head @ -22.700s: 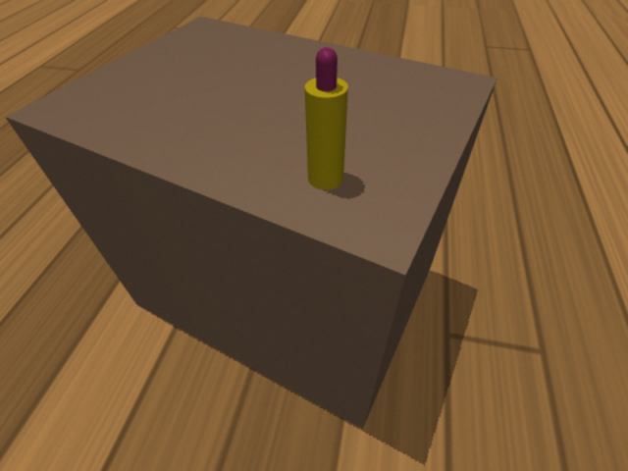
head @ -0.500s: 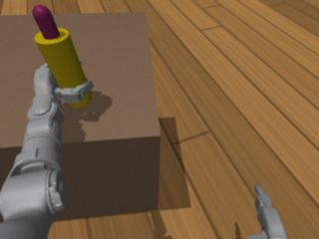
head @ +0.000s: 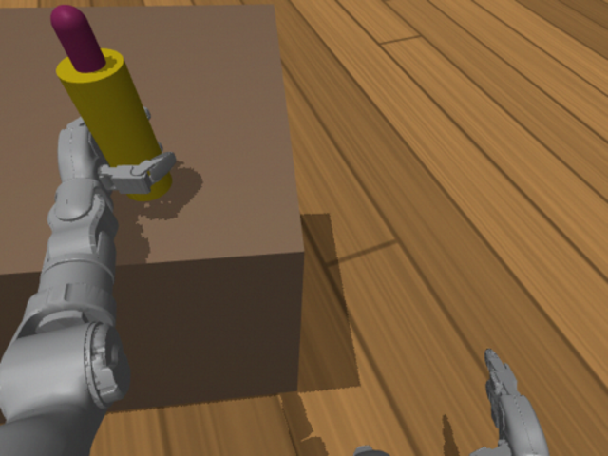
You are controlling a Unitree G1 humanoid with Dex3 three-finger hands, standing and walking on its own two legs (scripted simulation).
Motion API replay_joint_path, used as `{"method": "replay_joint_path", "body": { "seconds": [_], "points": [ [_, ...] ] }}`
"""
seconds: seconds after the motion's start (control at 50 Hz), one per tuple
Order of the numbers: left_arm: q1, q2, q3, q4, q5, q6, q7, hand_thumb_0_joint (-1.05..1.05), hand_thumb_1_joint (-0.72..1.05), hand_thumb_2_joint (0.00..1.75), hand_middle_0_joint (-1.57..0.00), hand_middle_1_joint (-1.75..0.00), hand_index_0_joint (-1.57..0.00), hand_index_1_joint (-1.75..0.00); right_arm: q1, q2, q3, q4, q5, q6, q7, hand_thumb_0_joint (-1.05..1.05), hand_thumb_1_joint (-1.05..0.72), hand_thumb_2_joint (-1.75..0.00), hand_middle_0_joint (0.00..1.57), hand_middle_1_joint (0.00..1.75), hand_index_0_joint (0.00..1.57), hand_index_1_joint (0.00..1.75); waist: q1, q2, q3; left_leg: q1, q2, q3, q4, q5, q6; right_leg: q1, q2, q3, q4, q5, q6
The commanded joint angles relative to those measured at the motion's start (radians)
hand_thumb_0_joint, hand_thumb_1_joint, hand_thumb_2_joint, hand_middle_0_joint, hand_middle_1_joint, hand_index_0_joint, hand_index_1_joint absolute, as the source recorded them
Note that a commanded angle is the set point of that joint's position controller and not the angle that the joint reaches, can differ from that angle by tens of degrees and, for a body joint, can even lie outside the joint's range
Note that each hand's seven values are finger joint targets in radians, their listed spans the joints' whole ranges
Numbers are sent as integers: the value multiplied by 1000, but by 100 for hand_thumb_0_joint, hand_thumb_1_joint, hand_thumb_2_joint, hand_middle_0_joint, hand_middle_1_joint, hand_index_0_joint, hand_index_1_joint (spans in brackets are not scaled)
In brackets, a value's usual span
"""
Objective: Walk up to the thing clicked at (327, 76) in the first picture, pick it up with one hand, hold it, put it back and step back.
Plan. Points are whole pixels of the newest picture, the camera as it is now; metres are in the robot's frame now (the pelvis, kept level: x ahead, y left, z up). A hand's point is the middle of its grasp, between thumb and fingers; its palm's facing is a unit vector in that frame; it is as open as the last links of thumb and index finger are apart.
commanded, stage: open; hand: left
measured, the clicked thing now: (114, 114) +0.50 +0.19 +0.19
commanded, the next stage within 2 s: withdraw in 0.34 s
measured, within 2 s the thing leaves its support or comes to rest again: neither
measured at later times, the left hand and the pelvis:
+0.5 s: hand (135, 146) +0.50 +0.19 +0.13, palm faces +0.16 -0.99 +0.02, open 15.7 cm; pelvis +0.00 +0.00 +0.00, yaw +0 degrees
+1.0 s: hand (14, 60) +0.49 +0.26 +0.26, palm faces +0.17 -0.98 -0.08, open 17.5 cm; pelvis +0.02 +0.00 +0.01, yaw +1 degrees
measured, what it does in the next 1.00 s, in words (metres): stands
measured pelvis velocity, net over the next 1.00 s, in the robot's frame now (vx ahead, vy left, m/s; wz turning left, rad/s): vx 0.02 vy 0.00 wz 0.01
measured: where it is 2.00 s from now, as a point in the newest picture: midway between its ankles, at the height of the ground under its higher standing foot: outside the picture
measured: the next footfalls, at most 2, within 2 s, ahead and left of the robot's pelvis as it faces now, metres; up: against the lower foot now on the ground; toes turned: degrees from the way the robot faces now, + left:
none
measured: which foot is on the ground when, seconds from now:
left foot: down 0.00-1.00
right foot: down 0.00-1.00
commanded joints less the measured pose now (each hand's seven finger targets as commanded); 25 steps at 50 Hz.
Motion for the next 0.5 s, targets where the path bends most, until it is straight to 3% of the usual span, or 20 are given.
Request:
{"method": "replay_joint_path", "body": {
  "seconds": [0.0, 0.02, 0.08, 0.12, 0.14, 0.16, 0.22, 0.26, 0.28, 0.3, 0.34, 0.36, 0.38, 0.4, 0.42, 0.44, 0.46, 0.48],
  "points": [
    [-610, 252, 5, -324, -20, -110, -7, 0, -35, 55, -93, -85, -96, -83, -31, -116, -57, -184, 3, -47, -7, 0, 50, -5, 5, 5, 5, 5, -3, 110, -506, 323, -20, 29, -67, 355, 33, 155, 21, -53, -73, 338, -41],
    [-597, 253, 11, -274, -20, -105, -7, 0, -40, 57, -85, -77, -88, -77, -10, -123, -66, -161, 2, -47, -8, 0, 51, -5, 5, 5, 5, 5, -11, 105, -489, 327, -16, 25, -66, 352, 30, 131, 23, -58, -69, 321, -45],
    [-575, 266, 17, -268, -17, -100, -6, 0, -48, 42, -66, -61, -67, -60, -1, -130, -68, -174, 2, -44, -6, 0, 52, -5, 5, 5, 5, 5, -4, 108, -475, 322, -15, 21, -71, 363, 27, 130, 25, -61, -69, 319, -49],
    [-517, 226, 2, -182, -12, -84, -10, 0, -51, 38, -61, -55, -62, -55, 18, -131, -75, -159, 1, -37, -2, 0, 52, -5, 5, 5, 5, 5, -21, 77, -415, 287, -16, 25, -68, 340, 33, 107, 27, -58, -76, 310, -45],
    [-472, 218, 6, -136, -12, -77, -11, 0, -53, 37, -60, -53, -61, -53, 18, -129, -72, -154, 1, -36, 0, 0, 52, -5, 5, 5, 5, 5, -16, 49, -383, 272, -15, 22, -74, 333, 32, 104, 29, -62, -75, 300, -45],
    [-526, 241, 13, -215, -12, -88, -12, 0, -53, 36, -58, -51, -59, -51, -6, -127, -68, -179, 1, -36, 4, 0, 53, -5, 5, 5, 5, 5, -4, 85, -428, 269, -17, 22, -76, 331, 29, 120, 27, -60, -70, 298, -49],
    [-499, 245, 19, -154, -9, -81, -15, 0, -54, 31, -51, -44, -52, -44, 6, -131, -75, -187, 1, -26, 7, 0, 53, -5, 5, 5, 5, 5, -7, 42, -407, 231, -21, 26, -75, 292, 36, 132, 26, -55, -73, 278, -44],
    [-566, 252, 14, -232, -10, -92, -16, 0, -57, 28, -47, -40, -47, -40, -20, -134, -77, -213, 2, -29, 6, 0, 53, -5, 5, 5, 5, 5, -1, 83, -462, 274, -19, 24, -75, 314, 30, 130, 29, -58, -65, 284, -48],
    [-513, 222, 4, -158, -10, -83, -17, 0, -59, 25, -43, -36, -44, -36, 5, -135, -79, -198, 2, -24, 6, 0, 53, -5, 5, 5, 5, 5, -12, 56, -442, 281, -15, 21, -72, 326, 30, 114, 31, -61, -66, 287, -48],
    [-521, 224, -2, -174, -10, -84, -18, 0, -59, 23, -39, -32, -40, -32, -6, -130, -74, -202, 5, -24, 6, 0, 53, -5, 5, 5, 5, 5, -4, 56, -415, 262, -18, 23, -76, 306, 30, 115, 31, -61, -67, 271, -48],
    [-560, 254, 12, -229, -11, -92, -14, 0, -61, 20, -35, -28, -35, -28, -19, -136, -77, -219, 6, -26, 6, 0, 53, -5, 5, 5, 5, 5, 3, 73, -470, 281, -19, 23, -75, 309, 29, 127, 30, -59, -65, 273, -48],
    [-536, 243, 10, -187, -11, -87, -14, 0, -61, 18, -33, -26, -34, -26, 4, -135, -78, -198, 5, -23, 4, 0, 53, -5, 5, 5, 5, 5, -4, 70, -443, 281, -17, 22, -76, 304, 27, 113, 32, -62, -65, 265, -50],
    [-585, 269, 17, -260, -12, -96, -11, 0, -61, 15, -30, -23, -31, -23, -14, -134, -77, -214, 4, -24, 4, 0, 53, -5, 5, 5, 5, 5, 8, 104, -461, 276, -21, 25, -80, 290, 24, 126, 30, -58, -66, 259, -50],
    [-562, 246, 11, -227, -10, -90, -11, 0, -61, 13, -27, -20, -27, -20, -6, -134, -77, -224, 4, -25, 3, 0, 53, -5, 5, 5, 5, 5, -6, 79, -487, 299, -18, 25, -73, 312, 27, 128, 29, -59, -63, 280, -48],
    [-493, 225, 4, -144, -8, -80, -15, 0, -61, 12, -24, -18, -25, -18, 28, -123, -72, -173, 4, -22, 4, 0, 53, -5, 5, 5, 5, 5, -13, 64, -416, 275, -15, 22, -69, 323, 27, 100, 32, -62, -62, 283, -48],
    [-497, 254, 23, -171, -10, -84, -14, 0, -60, 12, -16, -15, -17, -14, 54, -142, -87, -156, 1, -16, 5, 0, 54, -5, 5, 5, 5, 5, -13, 72, -407, 274, -14, 21, -69, 331, 26, 89, 31, -59, -64, 285, -50],
    [-545, 308, 40, -260, -6, -94, -8, 0, -59, 9, -11, -11, -12, -10, -27, -161, -96, -230, 4, -22, 3, 0, 55, -5, 5, 5, 5, 5, 6, 93, -467, 291, -20, 24, -68, 334, 26, 119, 28, -56, -64, 292, -48],
    [-586, 341, 56, -308, -3, -96, 0, 0, -61, 7, -9, -9, -10, -8, -5, -183, -122, -244, 2, -20, -1, 0, 54, -5, 5, 5, 5, 5, 1, 106, -545, 328, -17, 23, -62, 366, 27, 155, 28, -57, -57, 323, -48]
  ]
}}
